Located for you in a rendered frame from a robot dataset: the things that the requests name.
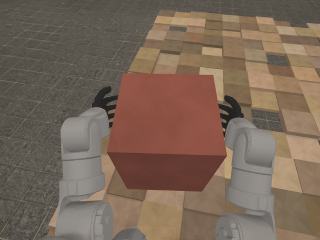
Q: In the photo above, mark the robot left thigh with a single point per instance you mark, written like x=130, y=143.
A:
x=130, y=234

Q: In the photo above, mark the robot left upper arm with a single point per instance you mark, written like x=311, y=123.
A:
x=84, y=220

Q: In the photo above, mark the robot right upper arm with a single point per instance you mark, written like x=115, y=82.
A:
x=235, y=226

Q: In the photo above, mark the robot left shin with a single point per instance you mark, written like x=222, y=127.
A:
x=134, y=227

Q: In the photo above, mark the left robot hand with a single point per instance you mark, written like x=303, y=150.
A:
x=100, y=102

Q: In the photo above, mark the left robot forearm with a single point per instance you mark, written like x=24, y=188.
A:
x=81, y=151

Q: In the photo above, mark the carton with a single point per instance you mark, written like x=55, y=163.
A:
x=167, y=132

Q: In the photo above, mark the right robot hand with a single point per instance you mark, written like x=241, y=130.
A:
x=234, y=112

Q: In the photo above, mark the right robot forearm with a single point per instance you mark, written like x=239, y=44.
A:
x=252, y=168

